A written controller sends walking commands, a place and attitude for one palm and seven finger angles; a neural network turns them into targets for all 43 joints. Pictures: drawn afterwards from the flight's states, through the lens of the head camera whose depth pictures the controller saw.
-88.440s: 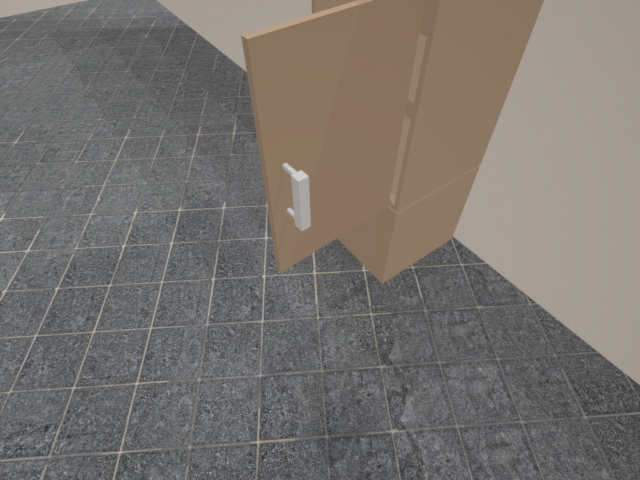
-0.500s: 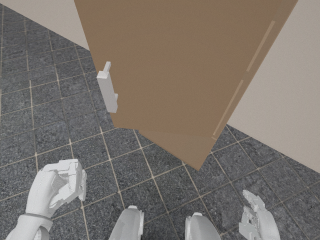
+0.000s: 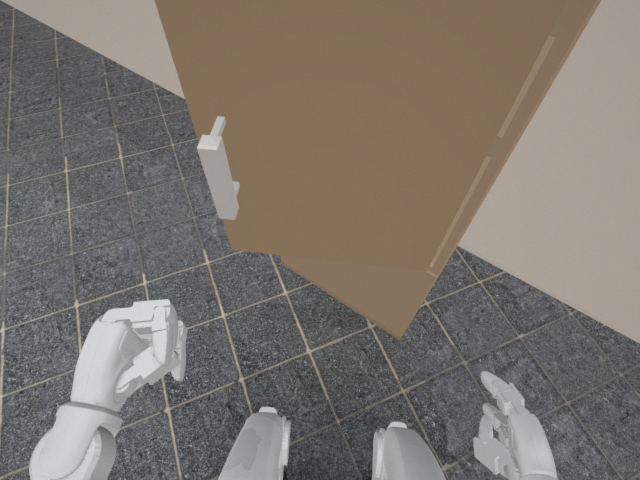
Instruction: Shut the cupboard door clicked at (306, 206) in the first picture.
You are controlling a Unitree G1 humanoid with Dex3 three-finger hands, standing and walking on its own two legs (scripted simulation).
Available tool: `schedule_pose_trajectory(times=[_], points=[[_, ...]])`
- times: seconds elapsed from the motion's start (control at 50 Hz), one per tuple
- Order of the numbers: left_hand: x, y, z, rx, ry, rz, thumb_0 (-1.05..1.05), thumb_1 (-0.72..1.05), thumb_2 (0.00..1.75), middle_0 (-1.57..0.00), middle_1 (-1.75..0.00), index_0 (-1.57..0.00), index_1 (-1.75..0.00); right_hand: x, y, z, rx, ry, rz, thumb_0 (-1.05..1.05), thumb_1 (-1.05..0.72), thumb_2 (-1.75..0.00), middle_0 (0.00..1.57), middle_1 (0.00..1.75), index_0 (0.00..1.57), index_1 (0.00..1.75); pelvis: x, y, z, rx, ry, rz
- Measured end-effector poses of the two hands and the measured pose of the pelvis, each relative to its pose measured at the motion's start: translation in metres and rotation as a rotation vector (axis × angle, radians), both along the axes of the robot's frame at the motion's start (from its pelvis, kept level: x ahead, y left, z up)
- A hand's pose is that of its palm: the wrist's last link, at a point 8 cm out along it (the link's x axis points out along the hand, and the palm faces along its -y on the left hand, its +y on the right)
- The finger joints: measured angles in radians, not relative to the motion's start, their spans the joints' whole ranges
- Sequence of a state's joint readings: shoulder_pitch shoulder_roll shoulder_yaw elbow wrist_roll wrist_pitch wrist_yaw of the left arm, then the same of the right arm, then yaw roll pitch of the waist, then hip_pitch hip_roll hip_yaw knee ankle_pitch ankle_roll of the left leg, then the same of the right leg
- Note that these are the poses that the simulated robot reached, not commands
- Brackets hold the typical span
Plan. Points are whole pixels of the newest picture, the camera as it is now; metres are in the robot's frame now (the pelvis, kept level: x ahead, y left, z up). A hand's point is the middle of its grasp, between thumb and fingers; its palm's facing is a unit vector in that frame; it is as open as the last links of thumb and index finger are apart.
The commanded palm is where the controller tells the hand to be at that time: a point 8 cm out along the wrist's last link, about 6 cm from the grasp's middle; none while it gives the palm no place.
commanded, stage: bring the fist close to the handle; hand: left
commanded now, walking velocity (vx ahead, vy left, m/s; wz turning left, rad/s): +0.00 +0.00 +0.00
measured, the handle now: (224, 170) +0.51 +0.18 +0.05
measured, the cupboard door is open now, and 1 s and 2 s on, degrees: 29 29 21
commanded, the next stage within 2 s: push the door shut along its arc in 1.22 s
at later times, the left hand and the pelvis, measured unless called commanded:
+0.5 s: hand (219, 273) +0.34 +0.15 +0.06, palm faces -0.09 -1.00 -0.04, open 3.1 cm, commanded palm +0.33 +0.20 +0.06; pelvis +0.00 +0.00 +0.01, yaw +0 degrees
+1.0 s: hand (238, 224) +0.41 +0.14 +0.06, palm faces -0.06 -1.00 -0.03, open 3.1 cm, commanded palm +0.39 +0.19 +0.06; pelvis +0.01 -0.01 +0.02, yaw -1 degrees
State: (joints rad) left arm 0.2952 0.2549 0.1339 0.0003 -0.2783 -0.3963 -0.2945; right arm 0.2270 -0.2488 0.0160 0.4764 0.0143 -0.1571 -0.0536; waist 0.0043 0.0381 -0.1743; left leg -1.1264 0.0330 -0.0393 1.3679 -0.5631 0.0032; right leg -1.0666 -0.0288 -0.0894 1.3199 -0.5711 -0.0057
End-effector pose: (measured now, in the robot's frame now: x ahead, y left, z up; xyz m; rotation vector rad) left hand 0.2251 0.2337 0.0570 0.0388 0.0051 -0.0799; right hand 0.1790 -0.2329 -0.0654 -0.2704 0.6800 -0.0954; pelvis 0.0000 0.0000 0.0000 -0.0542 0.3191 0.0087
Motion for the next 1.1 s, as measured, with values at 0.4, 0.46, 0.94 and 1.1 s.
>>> schedule_pose_trajectory(times=[0.4, 0.46, 0.94, 1.1], points=[[0.078, -0.023, 0.001, -0.003, -0.008, -0.005, 0.02, 0.90, 0.90, -1.30, -1.50, -1.30, -1.50, -0.036, -0.013, -0.006, -0.003, 0.153, -0.060, 0.01, -0.90, -0.90, 0.20, 0.30, 0.21, 0.30, 0.004, 0.001, 0.012, 0.017, 0.010, -0.011], [0.091, -0.026, 0.001, -0.003, -0.013, -0.006, 0.02, 0.90, 0.90, -1.30, -1.50, -1.30, -1.50, -0.040, -0.016, -0.008, -0.005, 0.174, -0.070, 0.01, -0.90, -0.90, 0.20, 0.30, 0.21, 0.30, 0.004, 0.000, 0.013, 0.019, 0.013, -0.013], [0.169, -0.040, 0.005, -0.008, -0.022, 0.028, 0.02, 0.90, 0.90, -1.30, -1.50, -1.30, -1.50, -0.077, -0.034, -0.022, 0.012, 0.329, -0.149, 0.00, -0.91, -0.90, 0.20, 0.30, 0.21, 0.30, 0.005, -0.009, 0.016, 0.039, 0.039, -0.030], [0.163, -0.035, 0.000, -0.011, -0.006, 0.029, 0.02, 0.90, 0.90, -1.30, -1.50, -1.30, -1.50, -0.091, -0.036, -0.022, 0.009, 0.376, -0.168, 0.00, -0.91, -0.90, 0.20, 0.30, 0.21, 0.30, 0.005, -0.008, 0.018, 0.041, 0.039, -0.033]])
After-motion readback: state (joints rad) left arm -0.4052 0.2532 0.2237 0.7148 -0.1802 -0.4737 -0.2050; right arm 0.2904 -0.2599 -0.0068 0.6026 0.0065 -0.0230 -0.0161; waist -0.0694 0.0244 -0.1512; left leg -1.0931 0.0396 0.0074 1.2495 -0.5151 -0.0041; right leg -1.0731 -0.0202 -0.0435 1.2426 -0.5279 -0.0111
